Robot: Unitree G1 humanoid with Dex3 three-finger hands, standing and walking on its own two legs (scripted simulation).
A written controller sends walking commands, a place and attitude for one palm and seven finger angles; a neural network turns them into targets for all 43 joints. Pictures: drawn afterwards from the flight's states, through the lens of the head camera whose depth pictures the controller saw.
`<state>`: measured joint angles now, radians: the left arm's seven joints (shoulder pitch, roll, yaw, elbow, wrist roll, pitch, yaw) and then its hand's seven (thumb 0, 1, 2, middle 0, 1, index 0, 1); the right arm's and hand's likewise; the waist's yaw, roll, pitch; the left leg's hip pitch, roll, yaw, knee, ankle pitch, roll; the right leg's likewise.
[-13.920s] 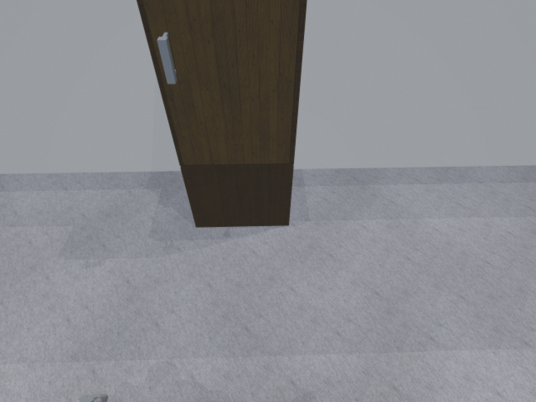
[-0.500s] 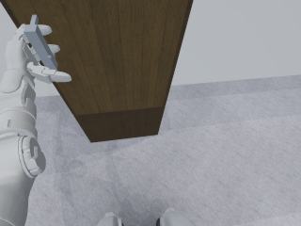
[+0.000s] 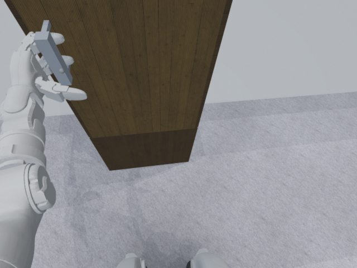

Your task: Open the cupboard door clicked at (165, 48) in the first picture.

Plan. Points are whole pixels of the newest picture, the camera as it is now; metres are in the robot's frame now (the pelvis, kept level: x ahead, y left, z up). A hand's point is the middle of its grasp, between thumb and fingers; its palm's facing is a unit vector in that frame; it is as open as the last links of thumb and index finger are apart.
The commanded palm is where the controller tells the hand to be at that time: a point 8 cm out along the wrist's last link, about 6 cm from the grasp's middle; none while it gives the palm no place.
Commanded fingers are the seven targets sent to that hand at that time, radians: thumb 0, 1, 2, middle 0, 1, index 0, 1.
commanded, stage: close the thumb around the handle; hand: left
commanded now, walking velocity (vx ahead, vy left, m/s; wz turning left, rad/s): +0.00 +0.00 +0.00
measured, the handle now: (56, 54) +0.57 +0.22 +0.12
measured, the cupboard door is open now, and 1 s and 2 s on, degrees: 0 2 43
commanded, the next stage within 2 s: pull the door open along its arc in 0.66 s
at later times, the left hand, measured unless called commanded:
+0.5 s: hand (63, 70) +0.52 +0.20 +0.11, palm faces +0.04 -1.00 +0.00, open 6.8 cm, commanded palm +0.49 +0.25 +0.11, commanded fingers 0.00 0.90 0.90 -0.40 -1.35 -0.40 -1.35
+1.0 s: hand (67, 74) +0.51 +0.19 +0.11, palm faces +0.05 -1.00 -0.01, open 5.7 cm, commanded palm +0.45 +0.24 +0.11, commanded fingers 0.00 0.90 0.90 -0.40 -1.35 -0.40 -1.35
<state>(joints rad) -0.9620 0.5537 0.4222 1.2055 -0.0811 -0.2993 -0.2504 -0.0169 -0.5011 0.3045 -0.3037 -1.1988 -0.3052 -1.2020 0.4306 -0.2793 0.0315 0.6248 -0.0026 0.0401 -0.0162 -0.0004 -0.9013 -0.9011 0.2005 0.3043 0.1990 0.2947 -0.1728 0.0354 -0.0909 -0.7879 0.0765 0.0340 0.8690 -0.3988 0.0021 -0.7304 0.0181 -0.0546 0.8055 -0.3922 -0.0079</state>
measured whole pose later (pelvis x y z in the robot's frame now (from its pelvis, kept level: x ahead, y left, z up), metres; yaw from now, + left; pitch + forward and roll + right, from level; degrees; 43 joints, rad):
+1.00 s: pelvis +0.01 +0.00 +0.00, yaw -1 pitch +18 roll -2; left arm -0.86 0.50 0.42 1.10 -0.10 -0.29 -0.22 0.00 0.72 0.82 -0.38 -1.35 -0.37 -1.35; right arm 0.44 -0.28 0.02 0.62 0.00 0.05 -0.01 0.00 -0.90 -0.90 0.20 0.30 0.20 0.29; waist -0.16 0.04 -0.10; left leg -0.75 0.08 0.05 0.85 -0.40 0.00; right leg -0.71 0.02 -0.04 0.80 -0.40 -0.01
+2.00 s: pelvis +0.00 -0.04 +0.02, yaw +5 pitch +1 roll +1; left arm 0.01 -0.11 -0.22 0.04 0.03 0.01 0.58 0.02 0.54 0.74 -0.38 -1.32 -0.39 -1.33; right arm 0.15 -0.19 0.01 0.63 -0.06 0.08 -0.02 0.01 -0.90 -0.90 0.20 0.30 0.20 0.29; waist 0.00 0.06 -0.05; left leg -0.36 0.04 -0.02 0.67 -0.33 -0.04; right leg -0.32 0.00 -0.11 0.69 -0.40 -0.06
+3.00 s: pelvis -0.03 -0.01 +0.02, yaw +4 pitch +0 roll +0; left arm -0.10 0.04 -0.22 0.17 -0.11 -0.09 0.08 -0.02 -0.51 0.30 -0.21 -0.36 -0.18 -0.40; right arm 0.20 -0.21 0.05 0.59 0.01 -0.01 -0.05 0.01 -0.90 -0.90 0.20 0.30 0.20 0.29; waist 0.02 0.05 -0.03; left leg -0.41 0.01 0.01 0.72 -0.31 0.00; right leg -0.37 -0.04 -0.07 0.73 -0.36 -0.01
